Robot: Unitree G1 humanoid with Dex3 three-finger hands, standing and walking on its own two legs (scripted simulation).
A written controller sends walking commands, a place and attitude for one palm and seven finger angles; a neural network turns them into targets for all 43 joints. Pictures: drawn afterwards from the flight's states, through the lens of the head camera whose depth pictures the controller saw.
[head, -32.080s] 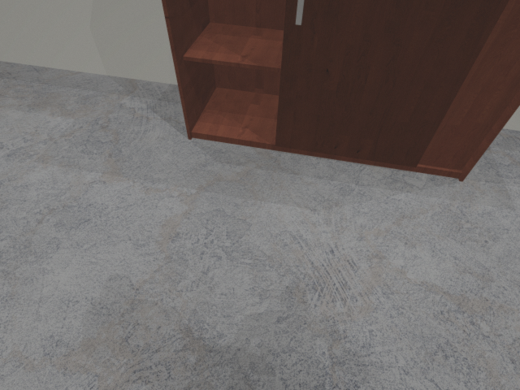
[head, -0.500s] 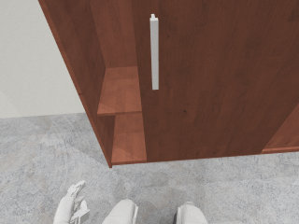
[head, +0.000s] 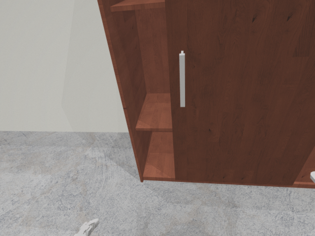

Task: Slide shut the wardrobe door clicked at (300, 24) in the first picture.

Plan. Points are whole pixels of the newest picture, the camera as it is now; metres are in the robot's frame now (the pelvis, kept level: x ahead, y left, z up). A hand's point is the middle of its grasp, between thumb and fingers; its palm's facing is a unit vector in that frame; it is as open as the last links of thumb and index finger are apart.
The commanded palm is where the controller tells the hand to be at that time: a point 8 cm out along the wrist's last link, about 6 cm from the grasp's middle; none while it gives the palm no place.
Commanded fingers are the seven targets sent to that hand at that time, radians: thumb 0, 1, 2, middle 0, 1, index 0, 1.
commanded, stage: stop stepping back and stand still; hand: right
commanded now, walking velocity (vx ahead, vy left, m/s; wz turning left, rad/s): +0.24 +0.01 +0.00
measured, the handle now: (182, 80) +0.78 -0.04 +0.08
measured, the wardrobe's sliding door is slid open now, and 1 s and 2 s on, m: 0.25 0.25 0.25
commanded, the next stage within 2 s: let the arm hang, fingers relaxed in 1.44 s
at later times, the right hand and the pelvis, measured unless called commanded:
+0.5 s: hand out of the picture +0.12 -0.29 +0.18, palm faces +0.37 +0.85 -0.38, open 7.4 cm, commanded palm +0.07 -0.34 +0.16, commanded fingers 0.00 -0.90 -0.90 0.20 0.30 0.20 0.30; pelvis -0.09 -0.05 -0.01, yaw +3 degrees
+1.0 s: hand out of the picture +0.10 -0.33 +0.17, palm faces +0.42 +0.77 -0.48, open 7.4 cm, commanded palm +0.05 -0.37 +0.16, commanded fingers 0.00 -0.90 -0.90 0.20 0.30 0.20 0.30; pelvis -0.10 -0.07 -0.03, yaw +1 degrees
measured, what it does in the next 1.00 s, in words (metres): walks backwards: left foot, then right foot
